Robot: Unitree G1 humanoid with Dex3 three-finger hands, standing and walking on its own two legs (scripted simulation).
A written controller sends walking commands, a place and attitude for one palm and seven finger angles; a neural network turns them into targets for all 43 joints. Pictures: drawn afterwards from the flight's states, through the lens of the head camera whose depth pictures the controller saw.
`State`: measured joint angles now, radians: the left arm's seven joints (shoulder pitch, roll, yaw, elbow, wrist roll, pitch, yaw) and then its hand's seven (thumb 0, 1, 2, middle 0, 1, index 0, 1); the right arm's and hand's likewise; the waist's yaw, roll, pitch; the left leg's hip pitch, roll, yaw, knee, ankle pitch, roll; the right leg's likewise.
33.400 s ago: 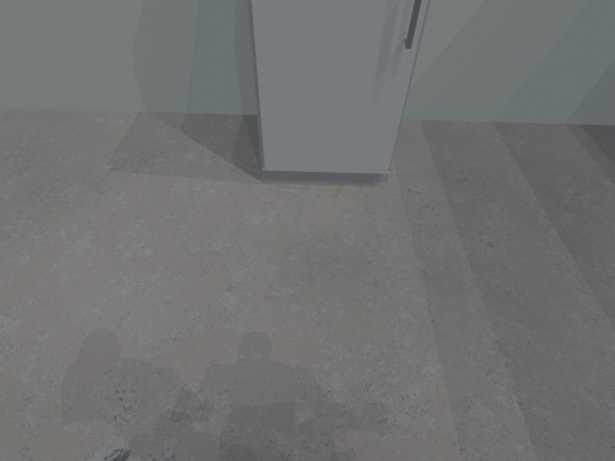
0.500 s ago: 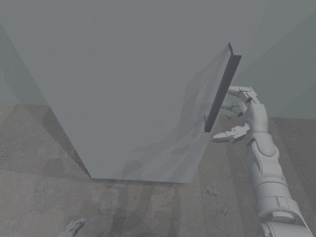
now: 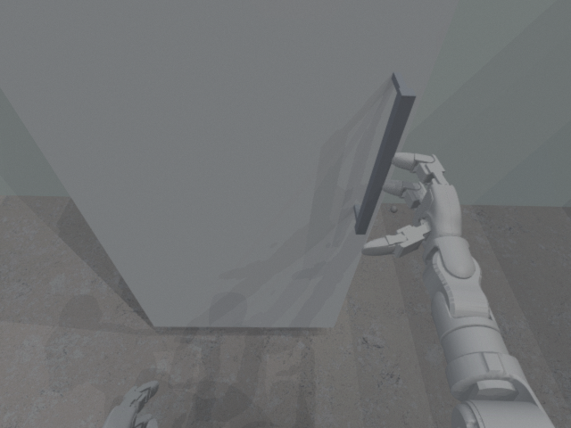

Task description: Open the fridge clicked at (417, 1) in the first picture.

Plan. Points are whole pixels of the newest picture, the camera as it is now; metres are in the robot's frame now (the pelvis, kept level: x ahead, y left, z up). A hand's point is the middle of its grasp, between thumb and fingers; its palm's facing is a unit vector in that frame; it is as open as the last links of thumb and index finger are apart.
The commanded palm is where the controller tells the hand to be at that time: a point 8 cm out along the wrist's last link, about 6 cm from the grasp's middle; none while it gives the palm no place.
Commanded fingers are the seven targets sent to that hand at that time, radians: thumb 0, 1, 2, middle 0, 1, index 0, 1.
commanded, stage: move the hooked fingers beside the handle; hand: right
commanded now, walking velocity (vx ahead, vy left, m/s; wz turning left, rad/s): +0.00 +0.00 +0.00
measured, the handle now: (376, 166) +0.50 -0.11 +0.10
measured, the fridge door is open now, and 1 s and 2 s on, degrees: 0 0 0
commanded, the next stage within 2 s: none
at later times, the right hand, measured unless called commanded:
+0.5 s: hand (397, 207) +0.40 -0.13 +0.11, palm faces -0.06 +1.00 -0.01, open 14.2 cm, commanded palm +0.38 -0.18 +0.11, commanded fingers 0.00 0.50 -0.30 0.30 1.20 0.30 1.20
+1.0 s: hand (419, 207) +0.40 -0.16 +0.12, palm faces -0.06 +1.00 -0.01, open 14.0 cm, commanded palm +0.38 -0.21 +0.11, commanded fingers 0.00 0.50 -0.30 0.30 1.20 0.30 1.20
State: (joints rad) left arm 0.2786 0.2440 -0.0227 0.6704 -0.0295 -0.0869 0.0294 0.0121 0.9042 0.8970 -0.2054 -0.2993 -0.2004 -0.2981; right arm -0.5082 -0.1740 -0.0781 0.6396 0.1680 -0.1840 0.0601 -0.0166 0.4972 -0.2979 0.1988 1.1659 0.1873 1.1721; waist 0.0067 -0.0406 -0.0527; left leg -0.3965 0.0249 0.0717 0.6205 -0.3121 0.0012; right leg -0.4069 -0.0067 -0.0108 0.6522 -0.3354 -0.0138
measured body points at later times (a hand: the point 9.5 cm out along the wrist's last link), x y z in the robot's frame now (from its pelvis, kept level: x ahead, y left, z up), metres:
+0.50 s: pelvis +0.00 +0.00 +0.00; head +0.03 +0.01 +0.45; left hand +0.12 +0.25 -0.11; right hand +0.40 -0.18 +0.11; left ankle +0.00 +0.12 -0.72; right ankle +0.00 -0.11 -0.72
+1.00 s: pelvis +0.00 +0.00 +0.00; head +0.03 +0.01 +0.45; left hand +0.10 +0.26 -0.11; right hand +0.40 -0.21 +0.12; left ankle +0.00 +0.12 -0.72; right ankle +0.00 -0.11 -0.72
